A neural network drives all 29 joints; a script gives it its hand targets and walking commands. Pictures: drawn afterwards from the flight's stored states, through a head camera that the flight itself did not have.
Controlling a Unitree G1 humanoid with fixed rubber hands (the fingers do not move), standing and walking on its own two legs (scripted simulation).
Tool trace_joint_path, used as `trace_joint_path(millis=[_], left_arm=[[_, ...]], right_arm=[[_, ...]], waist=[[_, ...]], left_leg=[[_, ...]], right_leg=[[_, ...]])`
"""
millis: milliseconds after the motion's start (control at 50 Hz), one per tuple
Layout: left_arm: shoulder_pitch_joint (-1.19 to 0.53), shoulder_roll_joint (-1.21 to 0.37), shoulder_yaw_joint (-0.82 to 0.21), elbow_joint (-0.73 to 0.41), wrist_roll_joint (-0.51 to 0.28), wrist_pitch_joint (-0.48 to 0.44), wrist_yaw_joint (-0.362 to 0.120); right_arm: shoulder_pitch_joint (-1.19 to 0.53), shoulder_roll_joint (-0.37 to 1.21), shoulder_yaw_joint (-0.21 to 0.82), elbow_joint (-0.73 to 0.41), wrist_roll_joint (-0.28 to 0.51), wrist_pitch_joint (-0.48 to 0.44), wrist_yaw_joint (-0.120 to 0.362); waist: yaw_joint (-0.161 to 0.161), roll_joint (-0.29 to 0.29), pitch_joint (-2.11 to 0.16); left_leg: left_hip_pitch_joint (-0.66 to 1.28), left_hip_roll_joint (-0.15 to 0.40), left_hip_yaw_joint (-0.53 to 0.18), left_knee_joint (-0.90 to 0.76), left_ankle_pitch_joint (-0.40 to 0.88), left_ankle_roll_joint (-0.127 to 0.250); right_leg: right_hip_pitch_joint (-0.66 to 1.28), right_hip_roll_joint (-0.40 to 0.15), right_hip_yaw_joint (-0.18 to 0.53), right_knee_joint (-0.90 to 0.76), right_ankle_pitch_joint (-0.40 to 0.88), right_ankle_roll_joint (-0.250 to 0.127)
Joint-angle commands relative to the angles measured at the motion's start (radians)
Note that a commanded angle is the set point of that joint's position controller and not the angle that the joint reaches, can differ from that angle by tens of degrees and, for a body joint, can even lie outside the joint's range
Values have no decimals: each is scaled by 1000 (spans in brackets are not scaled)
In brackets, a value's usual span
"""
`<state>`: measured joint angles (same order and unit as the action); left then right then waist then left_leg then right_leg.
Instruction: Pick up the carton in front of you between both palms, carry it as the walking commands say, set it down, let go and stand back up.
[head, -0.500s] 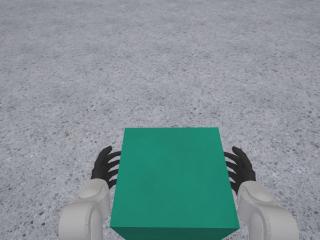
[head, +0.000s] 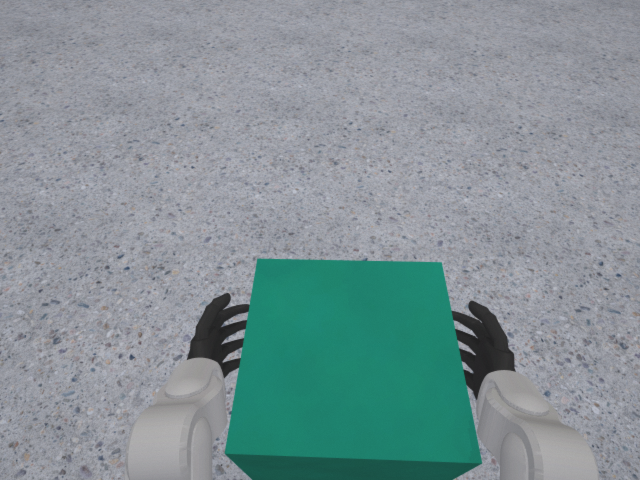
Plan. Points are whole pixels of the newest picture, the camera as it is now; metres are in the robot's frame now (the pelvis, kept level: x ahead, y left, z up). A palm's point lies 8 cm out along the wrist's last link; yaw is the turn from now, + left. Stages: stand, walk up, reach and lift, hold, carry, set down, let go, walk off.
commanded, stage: carry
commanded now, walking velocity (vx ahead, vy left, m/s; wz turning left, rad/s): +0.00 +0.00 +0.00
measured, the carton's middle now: (345, 385) +0.24 -0.01 +0.00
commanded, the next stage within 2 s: hold in 1.80 s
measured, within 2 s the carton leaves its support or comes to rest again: neither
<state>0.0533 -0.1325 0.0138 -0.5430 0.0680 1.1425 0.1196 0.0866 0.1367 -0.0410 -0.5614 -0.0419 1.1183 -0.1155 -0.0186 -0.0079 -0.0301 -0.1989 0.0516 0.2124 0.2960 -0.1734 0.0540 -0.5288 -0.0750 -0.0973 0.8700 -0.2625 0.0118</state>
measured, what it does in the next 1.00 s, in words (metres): walks ahead: right foot, then left foot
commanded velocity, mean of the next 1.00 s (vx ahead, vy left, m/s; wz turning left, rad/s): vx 0.00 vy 0.00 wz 0.00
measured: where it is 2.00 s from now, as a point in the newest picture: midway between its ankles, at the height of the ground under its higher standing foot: outside the picture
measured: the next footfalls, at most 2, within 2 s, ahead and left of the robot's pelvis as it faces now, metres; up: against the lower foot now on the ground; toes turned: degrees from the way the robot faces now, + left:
right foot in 0.16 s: +0.24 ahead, -0.12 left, +0.00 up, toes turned +16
left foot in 0.34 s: +0.11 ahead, +0.09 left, +0.00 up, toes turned +8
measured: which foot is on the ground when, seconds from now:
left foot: down 0.00-0.22, up 0.24-0.32, down 0.34-1.00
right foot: up 0.00-0.14, down 0.16-1.00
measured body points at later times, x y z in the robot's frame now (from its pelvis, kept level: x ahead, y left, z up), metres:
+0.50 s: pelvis +0.19 -0.03 -0.02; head +0.19 -0.04 +0.43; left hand +0.43 +0.14 +0.07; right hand +0.45 -0.17 +0.07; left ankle +0.07 +0.09 -0.75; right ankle +0.21 -0.11 -0.75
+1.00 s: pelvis +0.19 -0.02 -0.02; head +0.17 -0.02 +0.43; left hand +0.42 +0.15 +0.04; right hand +0.44 -0.15 +0.04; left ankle +0.07 +0.08 -0.75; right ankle +0.22 -0.11 -0.75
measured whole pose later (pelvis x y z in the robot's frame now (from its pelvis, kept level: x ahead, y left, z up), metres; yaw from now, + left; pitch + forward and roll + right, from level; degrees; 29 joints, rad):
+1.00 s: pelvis +0.19 -0.02 -0.02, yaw +4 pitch +3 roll -1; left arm 0.02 -0.13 0.04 -0.39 0.11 1.13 0.09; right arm 0.03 0.13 -0.04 -0.40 -0.11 1.13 -0.09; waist 0.00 0.02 -0.12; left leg -0.10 0.07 0.15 0.50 -0.43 -0.03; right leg -0.35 -0.05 -0.21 0.56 -0.26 -0.04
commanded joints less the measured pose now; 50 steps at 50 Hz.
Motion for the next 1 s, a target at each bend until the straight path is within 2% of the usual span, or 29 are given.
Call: trace_joint_path(millis=[0, 40, 80, 120, 140, 160, 180, 200, 220, 240, 260, 300, 320, 340, 360, 400, 460, 520, 600, 660, 760, 900, 980], left_arm=[[-311, -836, -662, -119, -257, -28, -107], [-333, -803, -669, -156, -270, -16, -100], [-341, -759, -663, -173, -283, 4, -96], [-334, -711, -642, -166, -287, 24, -92], [-335, -686, -629, -159, -285, 35, -90], [-337, -655, -608, -150, -283, 47, -87], [-346, -631, -589, -135, -281, 56, -83], [-299, -643, -581, -97, -278, 58, -81], [-297, -675, -580, -97, -284, 58, -84], [-316, -707, -577, -93, -287, 58, -90], [-331, -736, -576, -86, -288, 55, -97], [-361, -773, -583, -91, -292, 47, -110], [-368, -782, -583, -88, -291, 43, -114], [-387, -783, -589, -105, -291, 41, -117], [-415, -783, -599, -115, -297, 41, -118], [-383, -773, -598, -86, -291, 44, -116], [-369, -762, -593, -79, -287, 46, -111], [-381, -766, -599, -85, -288, 45, -108], [-391, -772, -606, -93, -289, 41, -106], [-391, -770, -607, -95, -289, 40, -105], [-368, -761, -605, -69, -275, 37, -114], [-398, -714, -588, 30, -228, -11, -158], [-430, -688, -563, 95, -207, -62, -176]], right_arm=[[-325, 799, 657, -101, 279, -2, 154], [-314, 765, 642, -118, 269, 5, 142], [-311, 727, 630, -128, 257, 20, 127], [-325, 686, 617, -124, 243, 41, 110], [-328, 661, 609, -117, 236, 53, 102], [-330, 634, 601, -108, 230, 64, 92], [-339, 614, 602, -107, 234, 79, 82], [-329, 609, 610, -117, 245, 93, 77], [-358, 632, 625, -130, 259, 97, 78], [-376, 664, 633, -121, 267, 97, 82], [-393, 698, 640, -112, 271, 94, 88], [-416, 756, 652, -105, 273, 84, 99], [-422, 771, 655, -105, 271, 80, 104], [-432, 782, 661, -105, 271, 75, 106], [-438, 780, 656, -98, 270, 73, 108], [-414, 762, 643, -80, 265, 74, 107], [-396, 750, 635, -70, 259, 74, 103], [-398, 757, 632, -65, 260, 71, 103], [-404, 759, 630, -67, 261, 66, 105], [-401, 754, 628, -69, 260, 63, 105], [-380, 744, 631, -54, 246, 60, 114], [-419, 705, 623, 36, 206, 13, 159], [-455, 689, 603, 109, 184, -36, 173]], waist=[[19, 194, -254], [12, 207, -238], [7, 199, -228], [20, 147, -201], [23, 106, -189], [20, 57, -209], [19, -95, -272], [25, -205, -362], [25, -204, -358], [22, -167, -358], [15, -139, -348], [13, -110, -333], [19, -89, -331], [20, -31, -318], [20, 7, -307], [17, 6, -322], [18, 5, -332], [18, 14, -327], [18, 33, -314], [18, 41, -305], [18, 38, -285], [16, 23, -244], [18, 18, -226]], left_leg=[[229, 192, -48, -29, 734, 37], [228, 189, -22, -19, 723, 32], [217, 182, -9, 12, 633, 22], [162, 156, 18, 104, 496, -14], [115, 135, 16, 149, 423, -42], [33, 114, -1, 202, 270, -74], [-77, 72, -37, 320, -9, -99], [-111, 43, -78, 358, -241, -103], [-115, 44, -107, 372, -369, -101], [-109, 41, -128, 315, -407, -94], [-59, 46, -132, 209, -372, -88], [33, 55, -126, 50, -125, -90], [69, 76, -130, 58, -46, -95], [48, 107, -135, 85, 41, -100], [49, 118, -131, 116, 139, -101], [65, 114, -123, 144, 228, -98], [62, 104, -118, 181, 308, -94], [64, 103, -116, 186, 348, -95], [86, 113, -115, 190, 420, -91], [92, 121, -112, 194, 444, -86], [83, 125, -107, 192, 404, -79], [48, 120, -112, 156, 250, -72], [26, 114, -118, 128, 131, -63]], right_leg=[[40, 35, -60, -194, 94, 10], [68, 47, -78, -271, 178, 9], [126, 48, -92, -336, 250, 5], [250, 49, -116, -485, 370, 3], [337, 35, -109, -557, 456, 7], [466, -53, -34, -531, 652, 6], [635, -202, 100, -433, 1011, -74], [705, -271, 202, -441, 1025, -161], [665, -287, 230, -484, 977, -190], [647, -273, 213, -503, 901, -186], [595, -241, 168, -512, 811, -154], [533, -165, 83, -491, 610, -86], [491, -141, 56, -482, 551, -66], [480, -119, 16, -454, 528, -56], [473, -109, 10, -419, 587, -59], [477, -103, 14, -371, 699, -66], [475, -102, 11, -321, 795, -75], [454, -96, 2, -302, 792, -76], [410, -83, -8, -289, 689, -68], [389, -79, -10, -286, 622, -64], [370, -83, -8, -289, 558, -61], [362, -92, 4, -330, 494, -54], [360, -94, 12, -363, 416, -53]])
